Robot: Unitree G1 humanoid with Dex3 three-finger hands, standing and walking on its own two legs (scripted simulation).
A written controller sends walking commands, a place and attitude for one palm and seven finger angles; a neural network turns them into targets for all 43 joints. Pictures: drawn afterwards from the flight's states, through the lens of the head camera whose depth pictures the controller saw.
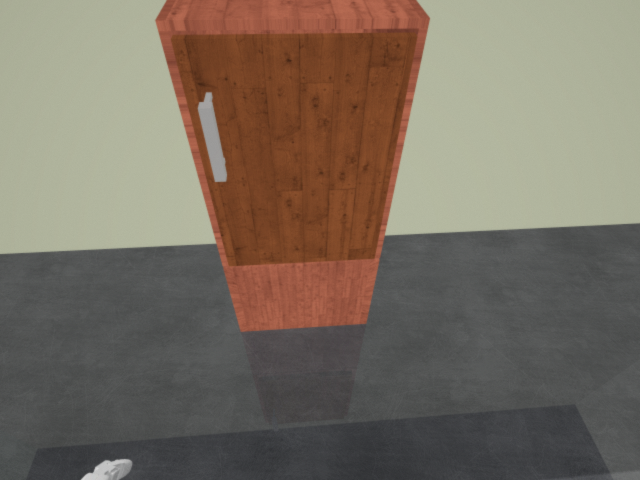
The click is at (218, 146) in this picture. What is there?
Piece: cupboard door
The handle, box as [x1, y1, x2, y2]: [198, 92, 226, 181]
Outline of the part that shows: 206,92 204,101 199,102 198,111 215,181 225,181 226,172 224,166 224,158 222,156 211,102 211,92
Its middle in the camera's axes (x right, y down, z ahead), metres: -0.20 -0.19 +0.73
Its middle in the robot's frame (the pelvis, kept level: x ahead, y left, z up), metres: +0.67 +0.24 +0.06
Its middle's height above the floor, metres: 0.83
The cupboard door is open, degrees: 0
